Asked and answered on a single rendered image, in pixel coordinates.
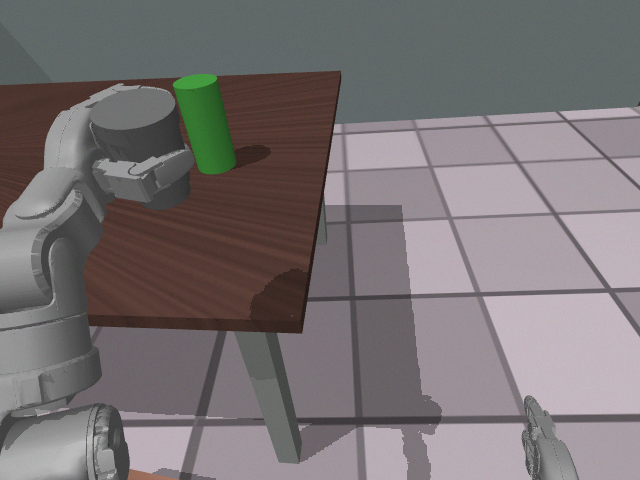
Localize left robot arm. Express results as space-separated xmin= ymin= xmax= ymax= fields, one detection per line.
xmin=0 ymin=167 xmax=130 ymax=480

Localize table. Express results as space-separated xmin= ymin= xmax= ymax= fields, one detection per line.
xmin=0 ymin=71 xmax=341 ymax=464

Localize left robot hand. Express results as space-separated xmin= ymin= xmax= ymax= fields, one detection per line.
xmin=44 ymin=83 xmax=195 ymax=205

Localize right robot hand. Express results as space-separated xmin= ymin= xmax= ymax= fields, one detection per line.
xmin=522 ymin=395 xmax=579 ymax=480

